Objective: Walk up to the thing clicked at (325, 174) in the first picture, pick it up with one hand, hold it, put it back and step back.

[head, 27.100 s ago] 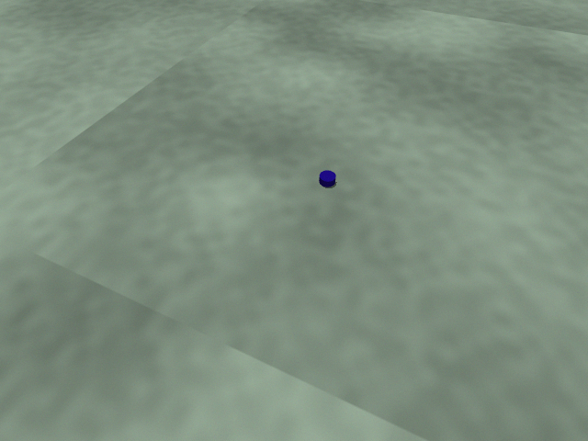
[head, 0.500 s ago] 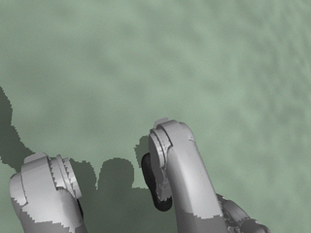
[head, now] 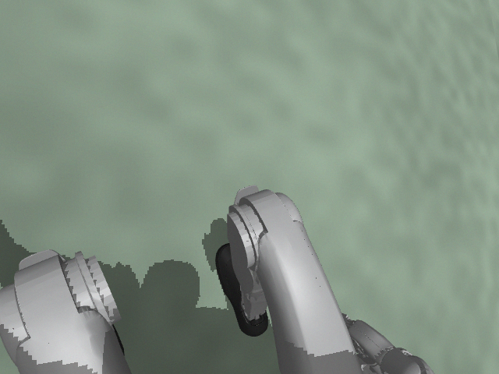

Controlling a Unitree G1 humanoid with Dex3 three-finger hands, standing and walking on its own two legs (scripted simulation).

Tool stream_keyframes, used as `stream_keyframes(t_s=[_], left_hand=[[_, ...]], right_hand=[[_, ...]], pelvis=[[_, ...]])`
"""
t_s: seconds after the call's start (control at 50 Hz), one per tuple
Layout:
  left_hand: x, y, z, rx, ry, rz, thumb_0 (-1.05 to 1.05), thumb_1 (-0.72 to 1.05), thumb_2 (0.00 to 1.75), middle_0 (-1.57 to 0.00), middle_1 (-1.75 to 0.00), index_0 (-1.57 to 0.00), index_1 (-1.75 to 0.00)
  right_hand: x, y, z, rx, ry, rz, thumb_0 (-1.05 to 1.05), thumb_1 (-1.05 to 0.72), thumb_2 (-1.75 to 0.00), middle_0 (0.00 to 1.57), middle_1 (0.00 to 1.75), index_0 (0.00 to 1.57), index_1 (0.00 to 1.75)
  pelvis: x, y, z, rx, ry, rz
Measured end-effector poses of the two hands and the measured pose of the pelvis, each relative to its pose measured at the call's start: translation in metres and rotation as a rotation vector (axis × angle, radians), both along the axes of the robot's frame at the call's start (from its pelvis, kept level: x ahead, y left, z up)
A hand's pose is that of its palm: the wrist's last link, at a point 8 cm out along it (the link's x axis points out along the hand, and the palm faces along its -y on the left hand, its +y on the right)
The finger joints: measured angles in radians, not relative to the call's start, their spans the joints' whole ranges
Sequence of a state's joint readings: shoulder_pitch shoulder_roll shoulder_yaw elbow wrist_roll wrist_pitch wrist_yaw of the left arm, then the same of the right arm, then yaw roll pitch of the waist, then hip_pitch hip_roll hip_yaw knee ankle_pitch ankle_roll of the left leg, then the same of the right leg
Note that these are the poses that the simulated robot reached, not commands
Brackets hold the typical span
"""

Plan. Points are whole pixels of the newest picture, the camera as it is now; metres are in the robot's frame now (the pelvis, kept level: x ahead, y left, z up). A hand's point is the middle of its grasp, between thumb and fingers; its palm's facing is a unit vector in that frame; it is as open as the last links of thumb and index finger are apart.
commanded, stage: rest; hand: left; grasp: from above
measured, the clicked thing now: out of the picture +0.43 +0.33 -0.27
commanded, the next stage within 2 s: open in 0.14 s
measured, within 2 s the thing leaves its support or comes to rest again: rests again in 1.44 s
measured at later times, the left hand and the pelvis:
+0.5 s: hand out of the picture +0.42 +0.32 -0.25, palm faces -0.45 -0.16 -0.88, open 10.8 cm; pelvis +0.00 +0.00 +0.00, yaw -1 degrees
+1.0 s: hand out of the picture +0.43 +0.33 -0.25, palm faces -0.44 -0.15 -0.88, open 13.9 cm; pelvis +0.00 +0.00 +0.00, yaw -1 degrees
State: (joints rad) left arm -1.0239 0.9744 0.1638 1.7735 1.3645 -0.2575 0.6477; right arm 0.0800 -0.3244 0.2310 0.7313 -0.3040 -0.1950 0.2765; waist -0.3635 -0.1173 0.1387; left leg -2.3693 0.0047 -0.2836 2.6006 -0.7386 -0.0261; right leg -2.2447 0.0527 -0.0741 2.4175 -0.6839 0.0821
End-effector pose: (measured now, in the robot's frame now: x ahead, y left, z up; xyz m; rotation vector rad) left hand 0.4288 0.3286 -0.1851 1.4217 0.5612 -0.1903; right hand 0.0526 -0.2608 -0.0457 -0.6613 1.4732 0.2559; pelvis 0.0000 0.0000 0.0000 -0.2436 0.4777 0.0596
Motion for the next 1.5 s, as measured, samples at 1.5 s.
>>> stream_keyframes(t_s=[1.5], left_hand=[[0.022,0.011,0.038,0.034,-0.162,0.025,0.00,-0.50,0.97,-0.08,-1.02,-0.10,-1.01]], right_hand=[[0.009,0.003,0.007,0.054,-0.032,0.017,0.00,-0.91,-0.90,0.20,0.30,0.20,0.30]], pelvis=[[0.000,-0.001,0.009,-0.009,0.023,-0.002]])
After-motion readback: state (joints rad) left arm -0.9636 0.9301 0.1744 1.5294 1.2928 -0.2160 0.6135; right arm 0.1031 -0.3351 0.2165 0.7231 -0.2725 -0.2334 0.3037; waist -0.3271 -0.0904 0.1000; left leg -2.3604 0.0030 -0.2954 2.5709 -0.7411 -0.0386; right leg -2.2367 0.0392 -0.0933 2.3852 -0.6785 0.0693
